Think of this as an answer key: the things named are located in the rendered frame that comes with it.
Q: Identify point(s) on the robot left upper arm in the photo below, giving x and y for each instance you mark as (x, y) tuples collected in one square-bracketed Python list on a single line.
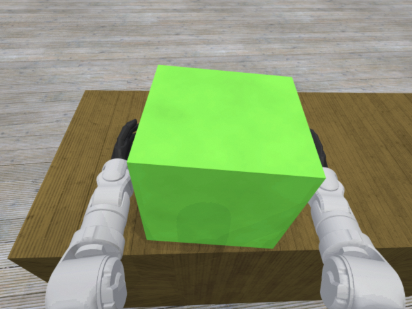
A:
[(96, 282)]

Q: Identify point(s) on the robot left forearm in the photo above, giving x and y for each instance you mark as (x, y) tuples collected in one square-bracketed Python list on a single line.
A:
[(102, 229)]

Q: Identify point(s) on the robot right hand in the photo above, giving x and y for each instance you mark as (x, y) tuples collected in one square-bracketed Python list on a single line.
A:
[(319, 148)]

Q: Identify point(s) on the robot right forearm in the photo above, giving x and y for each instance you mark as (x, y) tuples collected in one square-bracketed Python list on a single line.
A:
[(336, 226)]

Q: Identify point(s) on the robot left hand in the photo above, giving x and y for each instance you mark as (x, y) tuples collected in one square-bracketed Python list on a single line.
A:
[(125, 140)]

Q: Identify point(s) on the robot right upper arm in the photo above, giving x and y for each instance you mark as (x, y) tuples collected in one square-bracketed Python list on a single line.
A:
[(357, 283)]

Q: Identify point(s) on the pedestal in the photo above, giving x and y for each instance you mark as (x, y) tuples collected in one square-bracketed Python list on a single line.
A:
[(367, 140)]

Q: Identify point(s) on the carton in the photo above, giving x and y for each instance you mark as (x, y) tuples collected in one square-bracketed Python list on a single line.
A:
[(222, 158)]

